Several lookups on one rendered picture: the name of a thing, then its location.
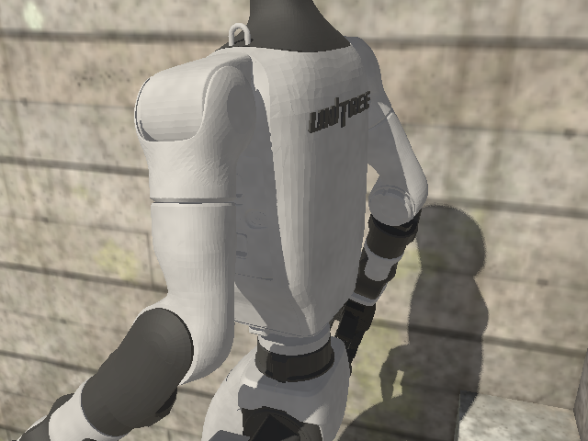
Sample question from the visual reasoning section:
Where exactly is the humanoid robot head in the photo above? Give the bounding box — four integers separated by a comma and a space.
216, 0, 350, 52

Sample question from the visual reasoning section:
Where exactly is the robot left upper arm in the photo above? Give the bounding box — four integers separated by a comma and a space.
133, 52, 256, 386

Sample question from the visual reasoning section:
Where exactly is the right robot hand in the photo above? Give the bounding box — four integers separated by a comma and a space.
329, 299, 376, 364

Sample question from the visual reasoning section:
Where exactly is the right robot forearm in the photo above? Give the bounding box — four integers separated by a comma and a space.
349, 209, 422, 306

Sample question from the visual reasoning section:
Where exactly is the humanoid robot torso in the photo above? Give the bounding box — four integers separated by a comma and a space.
207, 23, 370, 441

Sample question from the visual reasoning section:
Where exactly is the robot right upper arm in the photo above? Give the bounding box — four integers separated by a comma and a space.
344, 36, 428, 226

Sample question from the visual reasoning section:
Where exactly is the left robot forearm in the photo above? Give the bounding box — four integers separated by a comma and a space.
17, 308, 194, 441

